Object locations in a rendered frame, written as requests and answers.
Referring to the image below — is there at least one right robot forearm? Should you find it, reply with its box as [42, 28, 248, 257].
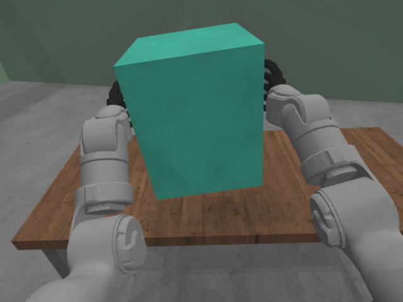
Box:
[266, 84, 400, 227]

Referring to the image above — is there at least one table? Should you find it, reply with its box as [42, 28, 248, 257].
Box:
[11, 127, 403, 302]

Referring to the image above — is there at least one carton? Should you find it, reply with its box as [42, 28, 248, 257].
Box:
[113, 23, 264, 200]

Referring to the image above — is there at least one left robot forearm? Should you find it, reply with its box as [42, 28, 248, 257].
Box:
[67, 105, 133, 268]

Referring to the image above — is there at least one right robot hand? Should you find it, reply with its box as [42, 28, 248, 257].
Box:
[264, 59, 286, 111]

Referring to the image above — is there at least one left robot hand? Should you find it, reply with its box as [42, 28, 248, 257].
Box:
[106, 80, 133, 127]

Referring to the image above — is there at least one right robot upper arm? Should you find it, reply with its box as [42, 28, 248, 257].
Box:
[310, 177, 403, 302]

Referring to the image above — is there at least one left robot upper arm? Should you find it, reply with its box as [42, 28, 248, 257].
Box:
[25, 214, 147, 302]

